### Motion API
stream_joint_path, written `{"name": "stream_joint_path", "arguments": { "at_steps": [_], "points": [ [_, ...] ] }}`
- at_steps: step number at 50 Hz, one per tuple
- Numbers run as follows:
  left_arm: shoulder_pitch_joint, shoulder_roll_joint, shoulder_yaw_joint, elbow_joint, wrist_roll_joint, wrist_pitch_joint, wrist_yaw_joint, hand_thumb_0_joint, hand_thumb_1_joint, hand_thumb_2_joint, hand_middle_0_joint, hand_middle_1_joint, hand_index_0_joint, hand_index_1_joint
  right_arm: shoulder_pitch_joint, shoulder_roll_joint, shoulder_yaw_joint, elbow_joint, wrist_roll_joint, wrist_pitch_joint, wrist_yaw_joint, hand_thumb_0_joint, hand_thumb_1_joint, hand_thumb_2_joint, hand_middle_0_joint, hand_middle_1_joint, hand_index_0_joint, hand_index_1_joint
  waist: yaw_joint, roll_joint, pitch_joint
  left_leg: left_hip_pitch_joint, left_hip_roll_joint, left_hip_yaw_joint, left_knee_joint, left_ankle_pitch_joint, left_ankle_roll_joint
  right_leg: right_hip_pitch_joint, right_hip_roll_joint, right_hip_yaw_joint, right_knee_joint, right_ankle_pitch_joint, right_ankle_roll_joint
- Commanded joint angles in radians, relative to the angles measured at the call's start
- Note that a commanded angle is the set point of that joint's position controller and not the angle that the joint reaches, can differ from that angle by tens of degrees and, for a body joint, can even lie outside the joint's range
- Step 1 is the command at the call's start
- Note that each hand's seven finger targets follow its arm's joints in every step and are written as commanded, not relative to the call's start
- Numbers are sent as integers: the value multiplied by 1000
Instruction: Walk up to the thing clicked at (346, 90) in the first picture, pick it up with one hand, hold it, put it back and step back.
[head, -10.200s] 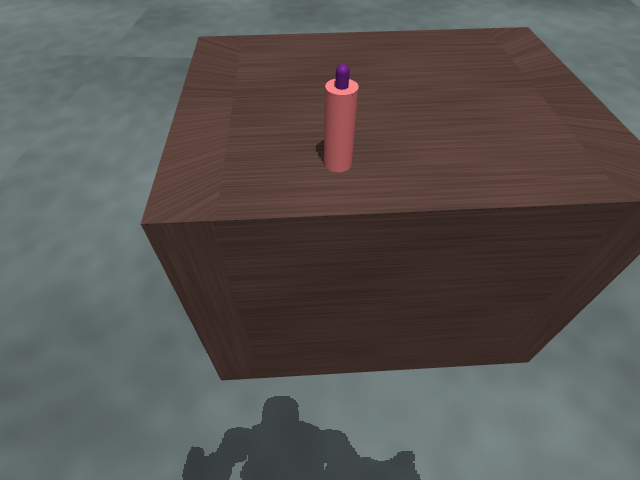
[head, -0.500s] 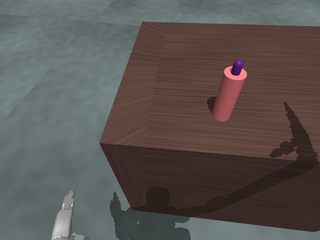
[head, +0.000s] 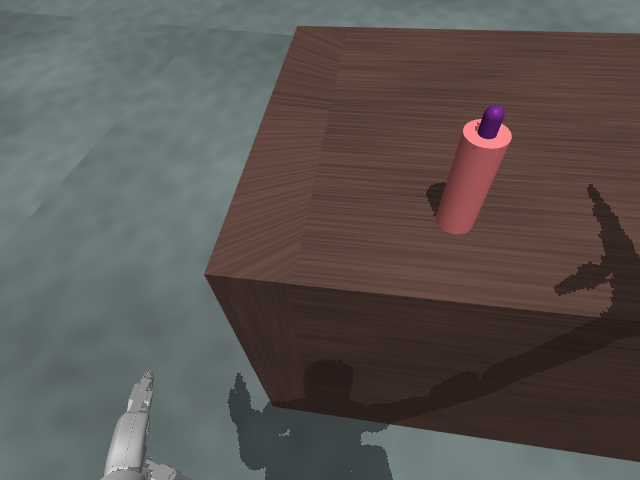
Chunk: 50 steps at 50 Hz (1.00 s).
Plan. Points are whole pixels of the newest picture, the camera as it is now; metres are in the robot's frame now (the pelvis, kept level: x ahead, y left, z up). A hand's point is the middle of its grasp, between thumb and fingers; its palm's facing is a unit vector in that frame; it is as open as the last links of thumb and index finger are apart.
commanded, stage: go down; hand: right
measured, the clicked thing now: (472, 172) +0.50 -0.15 +0.09
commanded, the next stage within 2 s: approach in 0.92 s
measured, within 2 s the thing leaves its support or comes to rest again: neither
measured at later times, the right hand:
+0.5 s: hand out of the picture +0.43 -0.34 +0.18, palm faces +0.05 +1.00 +0.02, open 17.7 cm
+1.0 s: hand out of the picture +0.42 -0.34 +0.18, palm faces +0.07 +1.00 +0.02, open 17.7 cm
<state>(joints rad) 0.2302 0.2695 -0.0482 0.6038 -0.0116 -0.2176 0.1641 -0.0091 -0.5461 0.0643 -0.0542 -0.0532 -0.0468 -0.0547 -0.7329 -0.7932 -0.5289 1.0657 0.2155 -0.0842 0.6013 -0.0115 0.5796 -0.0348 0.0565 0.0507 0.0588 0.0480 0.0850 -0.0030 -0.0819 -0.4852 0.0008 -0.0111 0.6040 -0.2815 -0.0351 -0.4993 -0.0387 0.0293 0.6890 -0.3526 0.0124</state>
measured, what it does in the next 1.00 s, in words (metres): stands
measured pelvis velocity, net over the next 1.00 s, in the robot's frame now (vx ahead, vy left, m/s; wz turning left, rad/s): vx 0.00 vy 0.00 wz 0.00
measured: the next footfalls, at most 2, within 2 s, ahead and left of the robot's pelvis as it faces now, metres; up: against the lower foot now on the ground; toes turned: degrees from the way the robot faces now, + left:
none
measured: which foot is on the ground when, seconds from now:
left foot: down 0.00-1.00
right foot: down 0.00-1.00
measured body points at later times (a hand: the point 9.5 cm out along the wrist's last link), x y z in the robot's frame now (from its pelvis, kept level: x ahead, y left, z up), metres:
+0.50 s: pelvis +0.00 -0.01 -0.01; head +0.05 -0.03 +0.44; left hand +0.15 +0.25 -0.06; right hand +0.42 -0.39 +0.18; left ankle +0.01 +0.15 -0.72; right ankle -0.01 -0.12 -0.72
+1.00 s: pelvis +0.00 +0.00 -0.01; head +0.05 -0.02 +0.44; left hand +0.16 +0.26 -0.06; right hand +0.41 -0.39 +0.18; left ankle +0.01 +0.15 -0.72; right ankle -0.01 -0.12 -0.72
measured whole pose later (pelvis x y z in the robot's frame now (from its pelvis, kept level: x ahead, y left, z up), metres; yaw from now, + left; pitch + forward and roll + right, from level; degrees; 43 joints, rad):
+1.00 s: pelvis +0.00 +0.00 -0.01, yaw +0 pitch +11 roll +2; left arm 0.27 0.27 -0.07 0.51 0.00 -0.22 0.16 -0.01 -0.54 0.06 -0.05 -0.05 -0.05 -0.05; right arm -0.81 -0.86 -0.53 1.15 0.19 -0.07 0.62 -0.01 0.59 -0.03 0.06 0.05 0.06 0.05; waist 0.11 -0.01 -0.11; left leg -0.54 0.00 0.00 0.65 -0.30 -0.04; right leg -0.56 -0.04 0.04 0.74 -0.38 0.01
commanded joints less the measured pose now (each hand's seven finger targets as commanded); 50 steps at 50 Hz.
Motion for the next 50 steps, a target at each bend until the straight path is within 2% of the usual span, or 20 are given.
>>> {"name": "stream_joint_path", "arguments": {
  "at_steps": [1,6,10,11,12,13,14,18,19,20,22,24,25,30,33,37,39,42,46,50],
  "points": [
    [-37,159,62,-175,-1,-64,19,0,-554,57,-48,-50,-44,-53,-396,-390,-50,-163,22,-64,8,0,591,-40,54,50,52,50,4,-115,-353,142,-13,24,-39,273,36,177,27,-11,-73,318,-27],
    [2,146,60,-171,0,-66,10,0,-555,57,-47,-48,-43,-52,-401,-385,-32,-111,7,-55,10,0,603,-36,54,50,51,50,18,-117,-295,79,-17,26,-39,249,41,160,25,-9,-69,302,-25],
    [-18,139,48,-180,3,-75,4,0,-555,57,-46,-46,-41,-51,-468,-397,-26,-169,8,-69,15,0,611,-35,54,51,53,51,17,-158,-332,57,-18,25,-30,218,42,168,22,-6,-64,263,-21],
    [-25,159,72,-192,2,-77,5,0,-556,59,-46,-47,-41,-52,-450,-405,-32,-138,4,-68,15,0,606,-37,53,50,51,50,23,-165,-342,51,-17,23,-26,219,44,176,22,-4,-60,270,-20],
    [30,141,63,-116,6,-72,4,0,-557,59,-46,-46,-41,-52,-488,-424,-35,-198,3,-75,14,0,610,-34,55,49,52,49,7,-219,-369,64,-16,21,-22,231,46,189,25,-6,-56,291,-17],
    [-45,152,54,-201,4,-82,4,0,-555,59,-46,-47,-41,-52,-459,-425,-48,-131,7,-71,13,0,608,-31,57,48,53,48,16,-167,-353,61,-19,28,-22,235,43,173,22,-2,-47,302,-17],
    [-38,171,75,-182,6,-82,7,0,-557,61,-46,-48,-41,-54,-470,-433,-52,-164,10,-78,12,0,610,-34,55,49,52,49,8,-177,-377,78,-18,27,-14,247,43,172,22,0,-43,315,-16],
    [-62,174,63,-208,4,-81,14,0,-561,65,-46,-49,-39,-56,-520,-437,-52,-214,11,-77,10,0,567,-30,65,44,58,44,-1,-219,-463,78,-26,35,0,257,49,240,11,12,-35,411,-5],
    [-77,155,43,-223,5,-84,13,0,-562,66,-45,-50,-39,-56,-472,-404,-35,-114,4,-69,9,0,591,-30,60,46,56,46,11,-182,-392,44,-30,41,-5,242,49,214,7,14,-30,419,-2],
    [-18,152,48,-175,6,-76,12,0,-561,64,-46,-49,-40,-56,-490,-422,-38,-155,-4,-69,8,0,585,-32,61,47,56,47,-1,-223,-423,49,-28,37,0,251,52,230,8,12,-30,442,0],
    [-23,166,56,-210,8,-76,15,0,-562,65,-46,-49,-39,-56,-494,-399,-29,-118,-3,-59,9,0,569,-30,64,45,57,45,20,-178,-414,32,-34,42,0,269,49,240,2,18,-20,494,1],
    [14,183,77,-197,8,-72,13,0,-559,60,-46,-48,-40,-54,-467,-399,-27,-106,-3,-50,7,0,582,-34,60,47,56,47,23,-169,-369,32,-34,43,-6,257,51,206,3,13,-32,467,1],
    [17,162,59,-185,9,-68,7,0,-561,60,-48,-46,-40,-54,-422,-381,-16,-75,-9,-46,6,0,557,-32,66,45,60,45,12,-172,-319,31,-32,43,-11,244,51,180,6,8,-35,435,-1],
    [62,142,49,-261,4,-60,-10,0,-560,57,-48,-44,-40,-51,-388,-387,-39,-110,-5,-44,3,0,587,-36,59,49,57,49,13,-120,-335,78,-31,40,-8,274,47,153,14,-2,-44,397,-11],
    [62,166,71,-298,1,-58,-9,0,-558,59,-46,-45,-38,-52,-430,-414,-64,-199,6,-55,2,0,593,-24,64,45,58,45,3,-156,-390,75,-31,38,-6,290,48,212,11,3,-35,456,-7],
    [43,155,76,-202,1,-61,-5,0,-556,63,-43,-46,-37,-52,-532,-430,-63,-280,9,-78,-7,0,604,-25,62,46,57,46,2,-258,-399,43,-25,27,-2,221,52,226,13,1,-45,359,-8],
    [-7,143,53,-221,3,-68,-1,0,-556,63,-40,-43,-33,-50,-480,-409,-59,-197,4,-71,-7,0,608,-18,65,44,58,44,7,-223,-361,24,-28,33,-7,207,54,201,9,7,-39,366,-5],
    [-59,138,33,-233,6,-69,3,0,-552,57,-43,-45,-37,-50,-481,-436,-61,-183,-10,-65,-1,0,606,-22,63,46,57,46,-5,-224,-413,52,-25,28,5,255,54,202,10,5,-16,433,-6],
    [-17,164,51,-251,3,-66,12,0,-552,54,-45,-46,-39,-51,-454,-401,-43,-141,-2,-46,17,0,582,-29,63,47,57,47,18,-162,-431,97,-23,30,1,289,45,196,19,1,-24,394,-17],
    [25,155,48,-257,4,-64,8,0,-551,51,-46,-44,-41,-49,-396,-388,-31,-60,-6,-39,24,0,590,-30,62,48,58,48,27,-95,-324,76,-23,34,-2,279,41,116,25,-3,-27,339,-26]
  ]
}}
